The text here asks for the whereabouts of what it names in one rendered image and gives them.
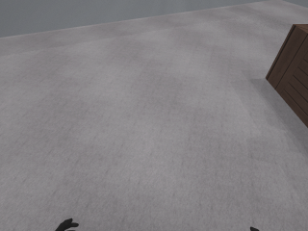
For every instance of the left robot hand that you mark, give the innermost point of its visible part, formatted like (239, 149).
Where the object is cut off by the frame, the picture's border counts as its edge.
(67, 224)

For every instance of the pedestal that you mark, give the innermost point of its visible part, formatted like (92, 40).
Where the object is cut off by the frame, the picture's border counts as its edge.
(288, 73)

